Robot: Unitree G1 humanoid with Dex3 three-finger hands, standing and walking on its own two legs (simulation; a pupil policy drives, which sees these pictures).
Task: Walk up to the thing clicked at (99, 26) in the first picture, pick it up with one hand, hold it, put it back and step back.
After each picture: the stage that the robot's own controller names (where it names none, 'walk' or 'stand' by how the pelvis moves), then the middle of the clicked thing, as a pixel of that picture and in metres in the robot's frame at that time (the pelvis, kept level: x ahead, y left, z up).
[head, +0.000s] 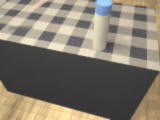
stand; (101, 27) +0.67 -0.07 +0.03
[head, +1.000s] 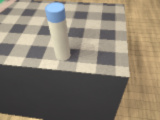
walk; (59, 34) +0.57 +0.13 +0.06
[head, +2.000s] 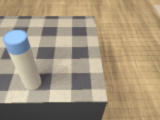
stand; (25, 63) +0.43 +0.22 +0.04
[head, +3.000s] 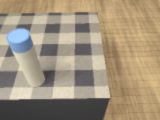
stand; (28, 61) +0.44 +0.22 +0.03
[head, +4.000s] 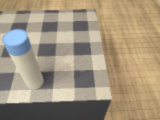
stand; (26, 63) +0.41 +0.22 +0.04
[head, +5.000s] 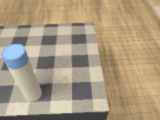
stand; (25, 76) +0.39 +0.22 +0.03
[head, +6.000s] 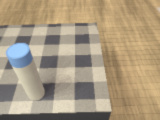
stand; (28, 75) +0.40 +0.22 +0.03
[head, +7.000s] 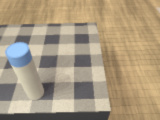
stand; (27, 74) +0.40 +0.22 +0.03
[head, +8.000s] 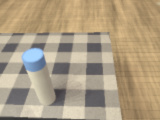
rise first; (41, 79) +0.39 +0.19 +0.03
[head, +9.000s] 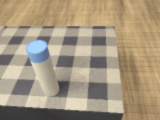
go down; (45, 71) +0.42 +0.19 +0.03
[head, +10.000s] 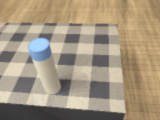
go down; (46, 69) +0.42 +0.18 +0.03
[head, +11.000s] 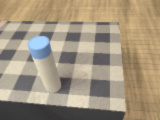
go down; (46, 67) +0.42 +0.19 +0.04
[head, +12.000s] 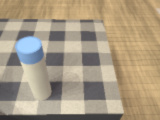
go down; (36, 72) +0.39 +0.16 +0.06
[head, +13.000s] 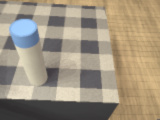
close in; (32, 57) +0.42 +0.17 +0.07
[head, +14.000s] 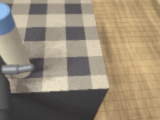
close; (11, 47) +0.44 +0.19 +0.10
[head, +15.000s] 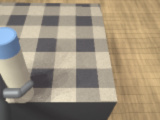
lift; (14, 70) +0.36 +0.21 +0.09
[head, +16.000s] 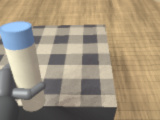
lift; (26, 70) +0.32 +0.17 +0.17
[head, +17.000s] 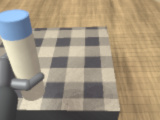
hold; (24, 61) +0.33 +0.17 +0.20
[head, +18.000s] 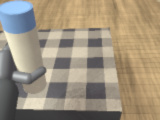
hold; (27, 54) +0.33 +0.16 +0.22
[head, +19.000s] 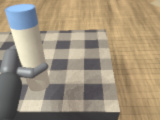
crouch; (31, 52) +0.37 +0.16 +0.20
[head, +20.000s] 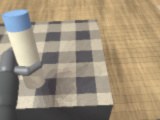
lower; (26, 52) +0.42 +0.17 +0.14
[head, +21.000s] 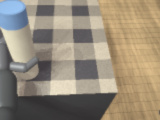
lower; (21, 46) +0.44 +0.18 +0.10
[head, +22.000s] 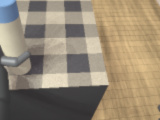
lower; (12, 40) +0.46 +0.19 +0.11
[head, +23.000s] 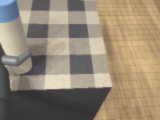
lower; (13, 39) +0.46 +0.19 +0.10
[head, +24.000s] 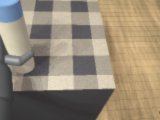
rest; (16, 39) +0.46 +0.18 +0.10
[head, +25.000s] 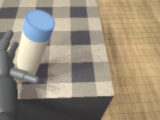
withdraw; (31, 51) +0.42 +0.14 +0.10
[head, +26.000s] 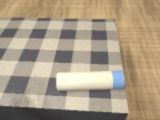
sink last; (89, 80) +0.41 +0.01 -0.02
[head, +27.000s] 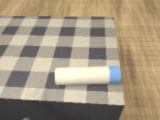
stand; (87, 75) +0.43 +0.02 -0.02
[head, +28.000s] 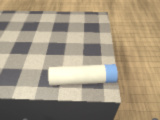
stand; (82, 74) +0.42 +0.02 -0.01
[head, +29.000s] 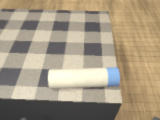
stand; (83, 77) +0.40 +0.02 +0.00
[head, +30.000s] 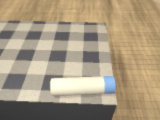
stand; (82, 85) +0.40 +0.02 -0.04
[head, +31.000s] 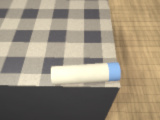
walk; (85, 73) +0.41 +0.01 -0.04
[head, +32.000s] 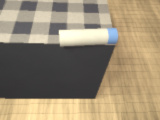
walk; (87, 37) +0.59 -0.02 -0.04
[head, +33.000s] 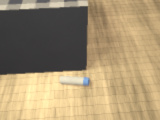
walk; (74, 80) +0.76 +0.10 -0.69
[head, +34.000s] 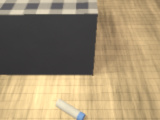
stand; (70, 110) +0.57 +0.14 -0.73
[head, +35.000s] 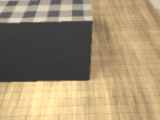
stand; out of the picture +0.39 +0.26 -0.75
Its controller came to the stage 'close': yes
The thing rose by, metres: 0.19
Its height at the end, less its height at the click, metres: -0.78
